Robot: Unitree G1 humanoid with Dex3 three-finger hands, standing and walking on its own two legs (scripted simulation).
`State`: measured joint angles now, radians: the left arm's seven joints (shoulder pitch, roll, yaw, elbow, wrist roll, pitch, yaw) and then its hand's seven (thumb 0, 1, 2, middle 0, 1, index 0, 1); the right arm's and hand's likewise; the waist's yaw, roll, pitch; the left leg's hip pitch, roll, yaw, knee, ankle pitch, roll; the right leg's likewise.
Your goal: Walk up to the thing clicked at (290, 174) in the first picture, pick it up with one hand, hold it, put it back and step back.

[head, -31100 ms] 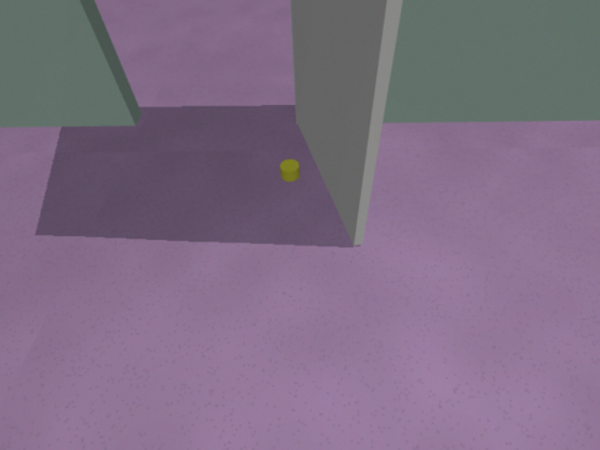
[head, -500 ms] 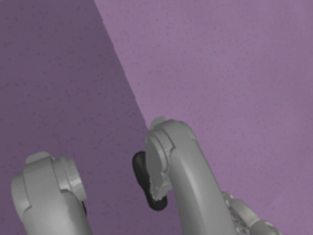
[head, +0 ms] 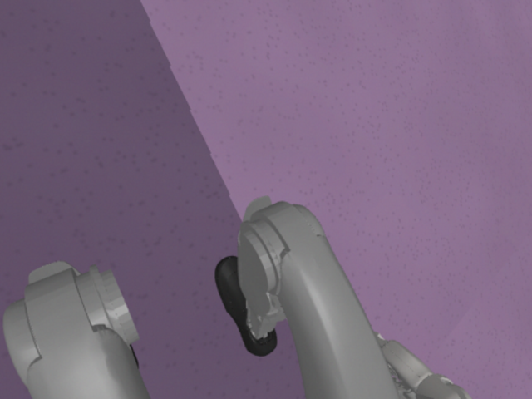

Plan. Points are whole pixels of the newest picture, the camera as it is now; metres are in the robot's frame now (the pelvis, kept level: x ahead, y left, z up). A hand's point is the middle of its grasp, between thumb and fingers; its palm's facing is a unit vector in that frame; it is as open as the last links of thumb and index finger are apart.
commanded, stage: open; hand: left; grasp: from above
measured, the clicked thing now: out of the picture +0.44 +0.36 -0.27
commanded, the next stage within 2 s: withdraw in 0.84 s
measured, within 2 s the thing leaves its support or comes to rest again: rests again in 1.30 s
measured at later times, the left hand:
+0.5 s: hand out of the picture +0.44 +0.35 -0.25, palm faces -0.44 -0.15 -0.89, open 13.5 cm
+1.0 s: hand out of the picture +0.43 +0.35 -0.25, palm faces -0.46 -0.16 -0.88, open 13.7 cm
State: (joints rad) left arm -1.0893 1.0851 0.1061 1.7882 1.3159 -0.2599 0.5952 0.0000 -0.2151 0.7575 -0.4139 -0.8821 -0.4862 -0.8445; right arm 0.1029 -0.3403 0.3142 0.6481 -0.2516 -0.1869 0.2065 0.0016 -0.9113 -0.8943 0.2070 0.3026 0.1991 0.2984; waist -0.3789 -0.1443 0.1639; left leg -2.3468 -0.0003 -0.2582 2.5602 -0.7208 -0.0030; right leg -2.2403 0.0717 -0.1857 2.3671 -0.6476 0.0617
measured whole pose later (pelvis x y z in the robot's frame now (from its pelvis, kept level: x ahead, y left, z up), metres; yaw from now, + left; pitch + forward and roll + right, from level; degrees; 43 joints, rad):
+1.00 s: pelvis +0.00 +0.00 +0.00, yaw +0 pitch +27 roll -15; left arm -1.06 1.08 0.11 1.73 1.29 -0.25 0.57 0.00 -0.45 0.94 -0.08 -1.08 -0.10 -1.06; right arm 0.09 -0.36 0.32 0.62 -0.24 -0.20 0.21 0.00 -0.90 -0.89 0.21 0.30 0.20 0.30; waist -0.38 -0.15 0.19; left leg -2.34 0.00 -0.27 2.55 -0.72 0.00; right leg -2.22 0.07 -0.19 2.35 -0.64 0.06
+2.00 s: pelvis -0.01 +0.00 +0.02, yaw +4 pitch +32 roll -12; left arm -0.99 0.90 0.12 1.36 1.29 -0.29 0.30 0.00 -0.49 0.98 -0.10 -0.99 -0.11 -0.99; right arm 0.21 -0.31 0.16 0.63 -0.15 0.01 0.11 0.00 -0.90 -0.89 0.21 0.30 0.20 0.30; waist -0.28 -0.04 0.05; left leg -2.36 -0.03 -0.18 2.42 -0.63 0.01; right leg -2.24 0.02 -0.13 2.29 -0.62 0.04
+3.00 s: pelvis +0.04 +0.00 +0.35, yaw +14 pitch +19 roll -4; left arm 0.21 0.28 0.05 0.12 0.01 0.37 0.08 0.01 0.90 0.89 -0.20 -0.30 -0.20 -0.30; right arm 0.20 -0.20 0.06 0.55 0.04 -0.12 -0.12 0.01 -0.90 -0.89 0.21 0.30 0.20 0.30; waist -0.07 0.03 -0.18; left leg -1.13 0.01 -0.09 1.35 -0.55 0.00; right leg -1.07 0.01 -0.06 1.27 -0.54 0.02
